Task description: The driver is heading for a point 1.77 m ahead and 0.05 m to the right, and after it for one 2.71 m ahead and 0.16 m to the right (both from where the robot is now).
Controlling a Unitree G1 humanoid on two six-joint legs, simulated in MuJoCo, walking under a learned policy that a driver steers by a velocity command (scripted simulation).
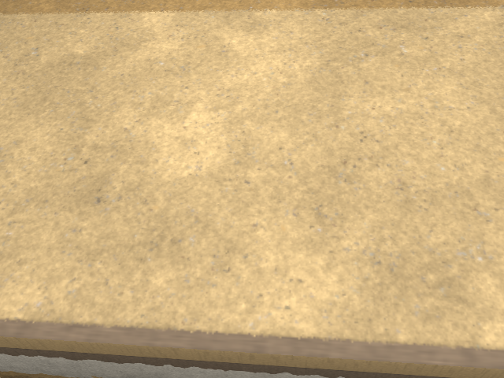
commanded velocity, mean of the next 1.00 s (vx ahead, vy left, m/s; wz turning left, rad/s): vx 0.00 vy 0.00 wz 0.27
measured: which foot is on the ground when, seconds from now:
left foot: up 0.00-0.40, down 0.42-1.00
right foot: down 0.00-0.42, up 0.44-0.74, down 0.76-1.00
